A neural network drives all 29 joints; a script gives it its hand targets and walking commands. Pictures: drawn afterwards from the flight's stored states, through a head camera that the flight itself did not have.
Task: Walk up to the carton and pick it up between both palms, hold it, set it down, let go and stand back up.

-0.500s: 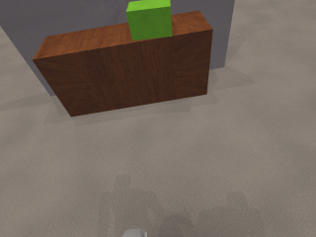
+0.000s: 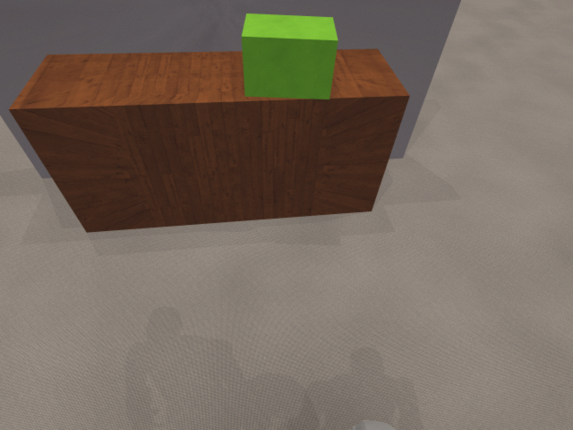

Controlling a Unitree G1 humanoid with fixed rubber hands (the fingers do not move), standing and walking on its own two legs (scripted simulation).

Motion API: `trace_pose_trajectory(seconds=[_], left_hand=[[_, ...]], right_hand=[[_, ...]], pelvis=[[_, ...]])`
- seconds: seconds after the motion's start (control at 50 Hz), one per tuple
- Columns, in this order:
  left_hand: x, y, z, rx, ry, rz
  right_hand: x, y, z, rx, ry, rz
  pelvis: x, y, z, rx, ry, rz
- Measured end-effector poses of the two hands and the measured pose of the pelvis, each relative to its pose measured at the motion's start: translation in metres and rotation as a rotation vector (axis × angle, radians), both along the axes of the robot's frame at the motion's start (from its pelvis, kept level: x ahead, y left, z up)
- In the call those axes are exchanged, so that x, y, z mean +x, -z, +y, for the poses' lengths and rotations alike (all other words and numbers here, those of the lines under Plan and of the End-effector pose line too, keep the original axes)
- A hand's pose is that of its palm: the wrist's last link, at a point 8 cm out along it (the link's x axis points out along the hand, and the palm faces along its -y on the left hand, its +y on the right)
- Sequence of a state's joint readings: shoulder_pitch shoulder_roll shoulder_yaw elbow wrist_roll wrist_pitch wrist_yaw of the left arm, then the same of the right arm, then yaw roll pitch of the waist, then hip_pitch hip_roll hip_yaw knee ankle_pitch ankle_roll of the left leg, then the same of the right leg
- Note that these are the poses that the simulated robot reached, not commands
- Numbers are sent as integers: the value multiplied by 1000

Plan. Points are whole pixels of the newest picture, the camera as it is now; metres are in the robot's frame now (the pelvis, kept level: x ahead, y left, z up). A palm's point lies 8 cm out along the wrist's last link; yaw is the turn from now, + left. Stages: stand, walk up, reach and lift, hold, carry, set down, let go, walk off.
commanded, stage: walk up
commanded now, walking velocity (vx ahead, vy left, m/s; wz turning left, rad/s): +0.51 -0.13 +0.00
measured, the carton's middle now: (288, 57) +1.26 -0.01 -0.07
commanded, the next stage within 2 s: none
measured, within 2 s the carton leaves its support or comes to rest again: neither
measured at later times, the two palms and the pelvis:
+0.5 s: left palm (201, 334) +0.32 +0.17 -0.13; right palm (461, 380) +0.25 -0.29 -0.16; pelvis +0.26 -0.06 +0.00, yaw -1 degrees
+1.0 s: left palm (172, 281) +0.44 +0.25 -0.16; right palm (377, 219) +0.58 -0.20 -0.12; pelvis +0.50 +0.03 +0.00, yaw +0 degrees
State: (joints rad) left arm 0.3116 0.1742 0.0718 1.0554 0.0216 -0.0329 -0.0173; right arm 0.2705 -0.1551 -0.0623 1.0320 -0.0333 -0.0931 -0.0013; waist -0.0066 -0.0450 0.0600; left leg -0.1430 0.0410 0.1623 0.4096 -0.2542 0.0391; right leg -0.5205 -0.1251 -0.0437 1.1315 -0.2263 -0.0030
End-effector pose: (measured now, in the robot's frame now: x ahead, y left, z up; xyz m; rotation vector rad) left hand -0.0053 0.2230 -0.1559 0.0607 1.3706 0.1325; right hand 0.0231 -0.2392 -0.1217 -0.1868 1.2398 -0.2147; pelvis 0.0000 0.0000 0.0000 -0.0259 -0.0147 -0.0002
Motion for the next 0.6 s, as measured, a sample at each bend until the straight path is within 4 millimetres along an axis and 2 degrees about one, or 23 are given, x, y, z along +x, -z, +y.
trace_pose_trajectory(seconds=[0.08, 0.16, 0.24, 0.28, 0.32, 0.36, 0.4, 0.5, 0.54, 0.6], left_hand=[[95, -4, 5, 11, 50, -114], [184, -9, -7, 8, 114, -196], [272, -12, -33, 16, 187, -261], [313, -11, -47, 29, 208, -303], [344, -10, -57, 59, 209, -354], [357, -12, -63, 77, 193, -359], [355, -16, -65, 85, 165, -315], [324, -30, -56, 138, 65, -161], [309, -35, -49, 151, 30, -103], [289, -39, -42, 156, -24, -18]], right_hand=[[-27, -1, -2, 2, 76, 141], [-39, 4, 7, 46, 144, 261], [-30, 13, 13, 104, 195, 358], [-18, 22, 11, 134, 210, 406], [1, 35, 6, 165, 203, 450], [37, 43, -3, 182, 192, 430], [86, 45, -17, 175, 173, 348], [223, 42, -46, 148, 67, 111], [272, 39, -49, 147, 29, 43], [334, 32, -47, 150, -25, -26]], pelvis=[[41, -1, -4, 4, 3, -1], [83, 3, -13, 17, 10, 5], [129, 12, -29, 30, 13, 15], [156, 21, -39, 34, 14, 21], [181, 31, -49, 37, 19, 24], [199, 31, -56, 39, 20, 22], [216, 23, -60, 45, 19, 14], [258, 5, -61, 63, 13, -11], [276, 1, -59, 68, 15, -18], [302, -3, -54, 68, 17, -21]])
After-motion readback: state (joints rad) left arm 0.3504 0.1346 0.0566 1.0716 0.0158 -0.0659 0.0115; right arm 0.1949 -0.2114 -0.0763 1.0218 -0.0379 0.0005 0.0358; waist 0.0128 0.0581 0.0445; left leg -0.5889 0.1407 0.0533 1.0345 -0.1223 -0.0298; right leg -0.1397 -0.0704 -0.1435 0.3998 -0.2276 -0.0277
